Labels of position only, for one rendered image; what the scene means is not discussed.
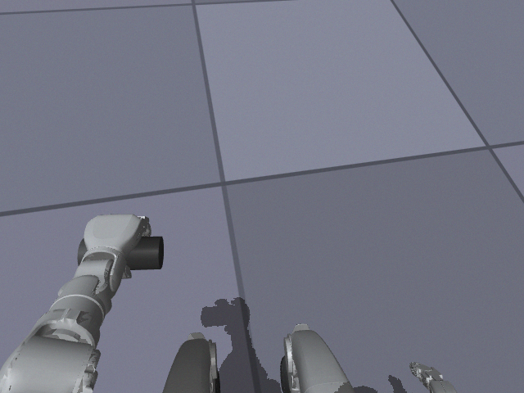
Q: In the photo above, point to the can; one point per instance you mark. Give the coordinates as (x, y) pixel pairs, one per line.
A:
(147, 254)

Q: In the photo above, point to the left robot hand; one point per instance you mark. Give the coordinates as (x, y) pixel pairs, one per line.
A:
(121, 232)

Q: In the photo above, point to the left robot arm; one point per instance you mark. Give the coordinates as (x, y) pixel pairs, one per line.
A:
(59, 354)

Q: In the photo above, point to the right robot hand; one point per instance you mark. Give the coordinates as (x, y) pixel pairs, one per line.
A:
(431, 378)

